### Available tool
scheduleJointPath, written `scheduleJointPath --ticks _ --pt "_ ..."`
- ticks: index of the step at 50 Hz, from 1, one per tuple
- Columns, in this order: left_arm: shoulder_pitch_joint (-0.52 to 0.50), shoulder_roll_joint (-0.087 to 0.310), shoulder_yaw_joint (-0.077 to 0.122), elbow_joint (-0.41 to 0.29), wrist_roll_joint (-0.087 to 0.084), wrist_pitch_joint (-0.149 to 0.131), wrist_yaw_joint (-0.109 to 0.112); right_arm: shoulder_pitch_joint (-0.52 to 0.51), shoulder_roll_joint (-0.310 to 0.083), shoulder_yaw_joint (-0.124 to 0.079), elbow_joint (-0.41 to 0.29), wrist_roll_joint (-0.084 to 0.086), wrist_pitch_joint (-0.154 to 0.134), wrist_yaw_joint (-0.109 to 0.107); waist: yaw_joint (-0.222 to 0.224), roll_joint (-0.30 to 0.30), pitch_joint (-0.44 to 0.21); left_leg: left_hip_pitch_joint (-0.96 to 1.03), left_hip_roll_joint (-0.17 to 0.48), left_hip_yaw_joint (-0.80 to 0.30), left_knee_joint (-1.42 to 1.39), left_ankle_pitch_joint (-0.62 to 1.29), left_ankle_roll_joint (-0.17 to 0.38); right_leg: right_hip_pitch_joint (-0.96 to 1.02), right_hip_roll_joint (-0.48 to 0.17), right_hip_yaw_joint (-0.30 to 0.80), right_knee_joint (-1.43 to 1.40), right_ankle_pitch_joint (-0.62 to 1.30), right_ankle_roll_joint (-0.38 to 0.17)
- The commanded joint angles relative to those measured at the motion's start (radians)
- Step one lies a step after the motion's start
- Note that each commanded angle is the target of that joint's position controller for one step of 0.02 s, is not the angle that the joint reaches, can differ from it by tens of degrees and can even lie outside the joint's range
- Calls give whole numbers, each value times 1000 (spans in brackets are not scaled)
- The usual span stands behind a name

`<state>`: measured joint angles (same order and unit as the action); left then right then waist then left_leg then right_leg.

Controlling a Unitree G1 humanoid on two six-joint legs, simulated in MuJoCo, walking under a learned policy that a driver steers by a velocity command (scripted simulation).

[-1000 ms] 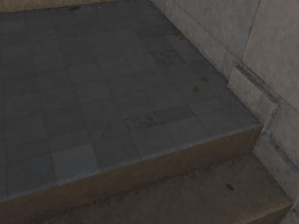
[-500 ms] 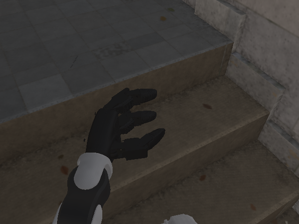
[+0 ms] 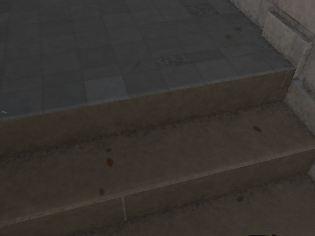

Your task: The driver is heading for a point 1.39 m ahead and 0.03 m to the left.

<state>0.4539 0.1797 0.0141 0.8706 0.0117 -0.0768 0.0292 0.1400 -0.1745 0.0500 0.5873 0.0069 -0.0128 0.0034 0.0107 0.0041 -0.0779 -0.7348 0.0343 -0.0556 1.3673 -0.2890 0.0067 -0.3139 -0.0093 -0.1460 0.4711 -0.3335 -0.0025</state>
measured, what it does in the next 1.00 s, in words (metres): goes down: left foot, then right foot 0.05 m lower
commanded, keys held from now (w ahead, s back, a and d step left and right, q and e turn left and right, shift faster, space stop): w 1.00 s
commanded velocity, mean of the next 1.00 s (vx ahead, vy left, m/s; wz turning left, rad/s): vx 0.50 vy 0.00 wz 0.00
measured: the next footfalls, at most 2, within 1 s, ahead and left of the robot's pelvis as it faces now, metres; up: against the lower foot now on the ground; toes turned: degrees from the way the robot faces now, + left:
left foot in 0.12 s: +0.04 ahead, +0.11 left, +0.00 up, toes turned +2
right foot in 0.64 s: +0.02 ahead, -0.23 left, -0.05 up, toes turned -5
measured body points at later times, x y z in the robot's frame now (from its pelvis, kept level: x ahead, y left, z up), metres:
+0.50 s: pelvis -0.03 +0.00 -0.03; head -0.03 +0.01 +0.42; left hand +0.19 +0.19 -0.11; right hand +0.01 -0.23 -0.15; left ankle -0.01 +0.10 -0.73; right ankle -0.01 -0.17 -0.61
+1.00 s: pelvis -0.03 -0.10 -0.09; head -0.05 -0.07 +0.35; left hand +0.26 +0.04 -0.12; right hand -0.05 -0.33 -0.21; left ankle +0.00 -0.05 -0.74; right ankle -0.07 -0.21 -0.64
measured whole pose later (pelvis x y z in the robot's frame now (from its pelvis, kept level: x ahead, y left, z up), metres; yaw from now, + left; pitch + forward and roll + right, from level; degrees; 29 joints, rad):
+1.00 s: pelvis -0.03 -0.10 -0.09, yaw -3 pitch +0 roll +0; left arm 0.02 0.17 -0.03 0.49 0.01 0.01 -0.02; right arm 0.52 -0.17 0.01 0.69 -0.03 -0.01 -0.03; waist -0.13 -0.07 -0.07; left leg -0.59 -0.09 0.10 1.16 -0.90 0.22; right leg -0.69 0.05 0.03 1.66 -0.42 0.04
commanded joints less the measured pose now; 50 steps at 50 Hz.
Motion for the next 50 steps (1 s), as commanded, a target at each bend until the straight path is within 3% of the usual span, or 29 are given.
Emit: scheduleJointPath --ticks 1,4,5,6,7,8,9,12,15,21,27,30,33,34,35,36,37,38,39,40,41,43,44,45,46,47,48,49,50 --pt "-263 206 33 -159 -17 -21 8 171 -125 -48 24 0 19 -34 -157 -87 16 519 -56 198 -341 -146 29 -347 -159 131 -312 -33 -123" --pt "-262 168 36 -190 -74 11 25 258 -93 -53 114 -22 20 -36 -110 -132 91 574 -29 218 -1059 -39 139 -145 -137 149 -151 -113 -79" --pt "-233 130 35 -193 -76 16 21 287 -79 -60 171 -27 13 -28 -79 -31 72 678 -12 143 -1093 -8 156 -192 -100 128 103 -91 -95" --pt "-327 88 21 -241 -78 24 9 329 -33 -45 175 -37 6 -14 -114 43 94 720 148 -60 -1180 112 202 -332 -71 129 461 -124 -71" --pt "-192 48 14 -261 -77 19 1 193 -228 -94 109 -71 -12 -30 16 311 65 676 284 -319 -1075 -248 319 -580 14 166 681 -20 -17" --pt "-188 38 5 -280 -57 29 9 131 -185 -92 51 -59 -29 -47 17 300 71 502 382 -480 -1105 -405 352 -645 -52 340 963 23 21" --pt "-208 70 8 -301 -32 31 -9 123 -90 -60 38 -54 -36 -54 14 183 84 472 338 -411 -1077 -338 321 -688 -27 347 1104 43 50" --pt "-271 55 -9 -314 15 36 -46 191 -79 -53 49 -49 -46 -49 10 -26 48 409 195 -211 -927 -178 217 -674 -15 246 1214 198 71" --pt "-312 23 -32 -336 -20 44 -43 273 -90 -53 53 -54 -56 -59 -15 -12 32 431 194 -214 -906 -230 237 -691 -7 238 1210 252 81" --pt "-393 62 -23 -400 -34 59 -20 307 -107 -63 10 -48 -52 -77 -58 84 50 459 240 -314 -862 -299 274 -693 -62 240 1098 200 132" --pt "-395 59 -17 -425 -38 71 -16 261 -110 -81 -42 -26 -42 -91 -64 118 44 361 231 -339 -737 -345 223 -554 -84 227 893 47 119" --pt "-397 48 -19 -430 -64 68 -17 214 -132 -96 -66 -8 -34 -104 -60 150 48 272 225 -332 -684 -377 185 -399 -90 184 676 -84 96" --pt "-177 49 -5 -331 -39 76 -27 66 -107 -90 -95 1 -22 -100 43 151 37 50 143 -165 -479 -366 109 -22 -49 63 317 63 30" --pt "-64 66 5 -256 0 59 -40 94 -64 -87 -76 -12 -9 -90 60 18 16 -77 9 19 -176 -290 32 201 -10 43 211 151 2" --pt "-18 115 15 -193 31 49 -58 65 -9 -72 -104 -33 -5 -58 46 -243 4 -327 -65 128 151 -406 -33 393 -73 172 215 340 -55" --pt "-76 144 20 -211 41 43 -59 46 27 -61 -145 -16 -13 -34 -4 -329 -27 -409 -93 75 377 -421 -62 371 -181 346 217 539 -101" --pt "-170 144 14 -254 51 44 -49 89 33 -57 -148 10 -15 -24 -77 -250 -89 -377 -88 27 498 -404 -81 302 -258 426 189 485 -115" --pt "-234 128 3 -266 63 49 -43 13 15 -42 -183 17 1 -30 -82 -129 -44 -280 -77 81 503 -385 -74 124 -233 339 109 389 -91" --pt "-358 174 7 -303 21 34 -37 167 -15 -51 -176 5 18 -23 -213 -208 -75 -216 -59 95 459 -485 -84 148 -272 356 91 434 -110" --pt "-654 304 31 -345 -57 19 -24 422 -97 -70 -181 26 46 -22 -428 -426 -106 -133 116 -53 216 -470 -63 124 -448 555 42 356 -125" --pt "-685 222 29 -343 -67 6 0 579 -141 -92 -72 8 49 -28 -428 -336 -204 62 155 -101 76 -517 -25 93 -414 456 198 262 -92" --pt "-645 119 2 -354 -46 17 8 702 -111 -90 77 -50 40 -53 -403 92 -215 595 -1 177 -458 -292 70 -215 -185 150 465 58 11" --pt "-625 25 -29 -363 -5 29 -10 731 -53 -88 164 -57 42 -63 -388 286 -164 823 -41 129 -549 -184 145 -496 -23 10 877 -449 40" --pt "-709 -60 -53 -464 35 35 -43 618 -51 -65 123 -84 17 -54 -306 433 -70 648 -90 -70 -587 -236 174 -624 79 39 1213 -363 56" --pt "-567 -39 -53 -505 -1 41 -77 288 -66 -53 -13 -67 -7 -42 -104 370 -5 448 45 -455 -789 -420 273 -648 100 214 1252 -196 39" --pt "-443 60 -22 -502 -14 53 -83 68 -65 -45 -106 -39 -29 -34 17 148 132 153 162 -710 -908 -595 264 -576 80 276 1295 -65 6" --pt "-384 96 -15 -493 5 74 -61 37 -84 -46 -121 -28 -46 -30 42 36 167 28 186 -709 -883 -605 226 -510 47 251 1311 -12 6" --pt "-307 86 -16 -470 -3 92 -39 27 -79 -43 -94 -17 -54 -28 81 -19 174 -44 178 -615 -827 -503 209 -437 32 222 1329 19 22" --pt "-267 89 -14 -451 -4 96 -26 49 -75 -39 -70 -34 -65 -35 85 -20 136 -69 146 -513 -738 -415 210 -377 34 202 1358 94 34"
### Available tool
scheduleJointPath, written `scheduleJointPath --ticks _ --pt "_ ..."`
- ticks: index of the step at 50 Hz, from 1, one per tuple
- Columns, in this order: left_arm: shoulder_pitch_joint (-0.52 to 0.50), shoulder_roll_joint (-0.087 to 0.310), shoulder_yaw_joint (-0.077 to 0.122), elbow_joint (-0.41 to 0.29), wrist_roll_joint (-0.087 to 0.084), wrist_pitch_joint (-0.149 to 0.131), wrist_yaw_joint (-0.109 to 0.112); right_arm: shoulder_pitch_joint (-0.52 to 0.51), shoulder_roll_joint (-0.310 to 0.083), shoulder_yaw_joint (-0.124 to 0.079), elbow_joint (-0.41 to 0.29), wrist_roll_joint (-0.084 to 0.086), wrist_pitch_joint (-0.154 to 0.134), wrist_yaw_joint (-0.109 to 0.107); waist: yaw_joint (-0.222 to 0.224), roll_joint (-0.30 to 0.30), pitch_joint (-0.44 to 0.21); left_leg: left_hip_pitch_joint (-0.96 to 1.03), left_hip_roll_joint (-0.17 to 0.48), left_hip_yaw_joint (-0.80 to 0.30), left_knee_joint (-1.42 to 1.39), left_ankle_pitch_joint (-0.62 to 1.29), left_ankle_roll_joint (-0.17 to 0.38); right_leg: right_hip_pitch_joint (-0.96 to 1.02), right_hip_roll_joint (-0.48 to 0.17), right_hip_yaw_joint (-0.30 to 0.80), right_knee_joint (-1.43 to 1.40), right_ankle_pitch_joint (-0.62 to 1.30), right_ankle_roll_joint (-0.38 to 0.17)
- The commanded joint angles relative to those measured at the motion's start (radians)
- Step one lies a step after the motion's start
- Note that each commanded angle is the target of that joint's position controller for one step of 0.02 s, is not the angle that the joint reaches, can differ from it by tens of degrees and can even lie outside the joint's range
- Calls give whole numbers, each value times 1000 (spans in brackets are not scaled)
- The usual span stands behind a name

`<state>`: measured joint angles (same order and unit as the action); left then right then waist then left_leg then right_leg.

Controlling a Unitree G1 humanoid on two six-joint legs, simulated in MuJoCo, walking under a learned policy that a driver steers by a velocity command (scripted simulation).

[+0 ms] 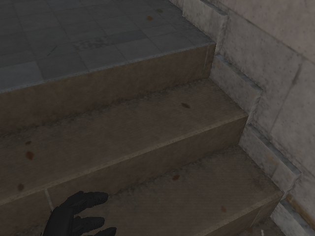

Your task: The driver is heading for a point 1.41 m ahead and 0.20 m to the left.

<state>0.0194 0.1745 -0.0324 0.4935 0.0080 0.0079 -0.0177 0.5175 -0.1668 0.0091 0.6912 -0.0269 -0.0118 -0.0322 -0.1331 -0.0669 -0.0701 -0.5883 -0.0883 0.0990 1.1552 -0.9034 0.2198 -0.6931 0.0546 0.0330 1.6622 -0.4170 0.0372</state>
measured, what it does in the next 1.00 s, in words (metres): walks ahead: right foot 0.19 m lower, then left foot 0.18 m higher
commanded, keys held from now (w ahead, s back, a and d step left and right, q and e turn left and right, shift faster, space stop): w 1.00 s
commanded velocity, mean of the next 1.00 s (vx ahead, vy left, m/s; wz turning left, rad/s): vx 0.50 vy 0.00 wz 0.00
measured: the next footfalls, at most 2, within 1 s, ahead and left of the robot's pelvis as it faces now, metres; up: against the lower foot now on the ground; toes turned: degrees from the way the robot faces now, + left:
right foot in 0.22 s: -0.04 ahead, -0.11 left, -0.19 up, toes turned -7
left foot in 0.62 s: +0.14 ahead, +0.17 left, -0.01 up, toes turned +8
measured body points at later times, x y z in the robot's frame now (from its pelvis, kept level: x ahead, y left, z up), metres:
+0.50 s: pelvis -0.02 +0.00 -0.09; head -0.01 +0.00 +0.36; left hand -0.14 +0.19 -0.23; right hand +0.25 -0.08 -0.11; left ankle +0.05 +0.15 -0.48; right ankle -0.08 -0.10 -0.82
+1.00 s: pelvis +0.15 +0.09 +0.09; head +0.13 +0.12 +0.54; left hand +0.34 +0.24 -0.01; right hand +0.06 -0.08 -0.06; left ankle +0.10 +0.16 -0.64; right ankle +0.27 -0.08 -0.34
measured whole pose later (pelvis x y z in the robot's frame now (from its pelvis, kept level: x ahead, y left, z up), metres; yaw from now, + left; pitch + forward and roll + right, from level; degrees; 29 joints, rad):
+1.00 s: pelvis +0.15 +0.09 +0.09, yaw +2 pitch +2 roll -2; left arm 0.11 0.05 -0.07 0.71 -0.01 -0.05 -0.01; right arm 0.55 -0.05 0.05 1.07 -0.05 -0.06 0.01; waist -0.05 -0.03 -0.09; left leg -0.25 0.02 0.11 0.60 -0.39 0.06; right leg -1.34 0.02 0.12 1.98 0.14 -0.07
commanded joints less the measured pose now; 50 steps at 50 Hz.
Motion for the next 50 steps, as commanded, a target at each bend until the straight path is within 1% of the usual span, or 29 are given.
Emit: scheduleJointPath --ticks 1,4,7,9,11,12,13,14,15,16,17,18,21,26,27,29,30,31,32,33,34,35,36,38,39,41,43,45,50 --pt "204 83 33 -52 -1 11 20 -285 -55 17 -148 -16 -73 -11 236 63 62 -213 216 -545 -435 233 -14 79 -12 -11 169 238 -1" --pt "244 78 42 -4 0 24 27 -287 -59 30 -164 -43 -68 -47 240 105 -25 -230 134 -305 -243 361 -66 257 -1 -110 -64 231 2" --pt "307 52 31 59 -9 12 32 -390 -56 21 -213 -13 -35 -60 255 117 47 -317 75 -170 -125 389 -153 477 -55 -188 -946 214 -91" --pt "318 -19 14 204 23 23 -2 -384 9 41 -255 40 -15 -51 164 0 147 -413 51 -113 203 145 -122 541 -91 -244 -1385 595 -161" --pt "309 -76 -18 285 63 -12 -29 -375 153 85 -295 55 -8 -1 95 -76 143 -543 -59 -121 853 182 -124 548 -181 -137 -1440 614 -203" --pt "276 14 -11 288 86 -31 -26 -328 209 90 -309 46 -28 34 18 -62 51 -803 -52 -213 1221 200 -145 715 -272 10 -1053 1090 -177" --pt "347 202 57 289 31 -33 -5 -105 130 88 -250 24 -55 63 -28 -87 -184 -813 25 -264 1306 245 -180 881 -435 198 -1074 1086 -254" --pt "368 371 115 278 -34 -35 24 -83 55 91 -262 39 -64 59 -24 -94 -231 -969 148 -368 1329 314 -210 1000 -628 449 -1291 346 -346" --pt "299 391 130 239 -55 -50 53 -278 40 86 -316 104 -51 34 37 -72 -113 -1099 249 -389 1183 500 -269 928 -733 781 -1526 -478 -365" --pt "341 230 87 278 -27 -53 74 -542 -11 68 -299 69 -28 17 164 268 25 -1153 204 -313 1248 613 -308 848 -631 775 -1525 -516 -311" --pt "423 154 58 314 9 -65 73 -695 13 73 -326 48 -17 12 231 333 117 -1163 169 -293 1272 686 -311 788 -538 709 -1510 -405 -287" --pt "439 127 44 323 28 -75 66 -725 54 91 -356 39 -13 14 235 285 155 -1143 167 -289 1280 735 -308 722 -466 638 -1483 -324 -277" --pt "537 37 10 404 32 -53 66 -724 185 143 -381 69 -38 48 198 119 212 -1136 199 -275 1261 681 -247 594 -386 381 -1459 -184 -254" --pt "574 75 16 465 -42 -37 74 -888 181 191 -460 38 -59 68 195 59 136 -541 292 4 586 511 -208 329 -318 104 -1738 105 -255" --pt "526 90 19 470 -50 -33 64 -807 195 180 -400 31 -60 74 152 49 39 -200 248 93 440 479 -177 288 -287 -30 -1712 421 -237" --pt "587 209 44 496 -23 -55 35 -675 68 109 -340 32 -70 55 101 -119 -115 58 80 170 307 276 -132 521 -271 -129 -1475 1481 -242" --pt "540 268 57 487 -15 -52 41 -555 -10 66 -304 35 -69 47 9 -249 -163 122 32 103 115 229 -108 657 -274 -111 -1317 1831 -236" --pt "477 313 73 465 -3 -48 47 -421 -75 27 -253 39 -59 42 -65 -313 -220 190 42 -18 -58 257 -89 743 -292 -92 -1151 1827 -222" --pt "371 288 81 395 -1 -67 52 -236 -166 -9 -160 20 -44 44 -117 -195 -237 377 133 -314 -225 362 -25 552 -277 -45 -890 1591 -220" --pt "377 87 58 358 -1 -89 17 -72 -267 -51 -44 -8 -12 30 -72 395 -300 642 366 -933 -729 104 149 46 -33 6 -489 463 -185" --pt "284 14 63 353 -21 -110 -18 -51 -205 -42 5 -12 -12 13 -88 278 -223 518 464 -1211 -900 -58 139 -115 55 289 61 238 -154" --pt "171 -79 44 254 -29 -109 -37 -152 -127 -19 40 17 -18 22 4 244 15 319 448 -1007 -865 -63 42 -294 41 294 251 248 -171" --pt "135 -72 28 188 -29 -107 -32 -231 -30 -2 86 20 -26 38 100 194 138 161 393 -764 -785 17 -32 -368 8 227 243 297 -205" --pt "269 -89 7 208 -24 -91 -30 -299 156 37 168 5 -47 61 227 170 147 87 314 -479 -716 301 -117 -398 -2 213 409 384 -219" --pt "322 -100 -4 218 -34 -81 -37 -284 177 37 204 3 -53 69 260 156 132 96 294 -402 -720 371 -135 -420 -8 223 448 384 -230" --pt "315 -136 -31 203 -35 -80 -36 -247 124 24 250 4 -53 77 278 117 134 114 279 -278 -731 488 -165 -532 -26 217 433 445 -220" --pt "266 -94 -30 196 -28 -67 -20 -255 72 20 248 -19 -58 71 272 93 134 21 259 -170 -783 495 -159 -522 -27 159 337 549 -170" --pt "160 -63 -28 166 -4 -63 0 -221 44 25 259 -10 -72 54 236 112 126 -45 241 -134 -845 508 -119 -472 -25 85 215 625 -120" --pt "32 -87 -30 174 -26 -61 12 74 3 15 338 -20 -67 33 81 127 106 476 330 -308 -810 529 -57 -880 -65 100 362 514 -95"
Keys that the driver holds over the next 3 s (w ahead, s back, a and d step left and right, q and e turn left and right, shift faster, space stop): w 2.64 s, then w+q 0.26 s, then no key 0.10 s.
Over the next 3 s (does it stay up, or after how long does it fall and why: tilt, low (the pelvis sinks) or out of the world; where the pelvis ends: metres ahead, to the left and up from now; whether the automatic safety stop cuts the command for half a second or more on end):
stays up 1.27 0.11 0.61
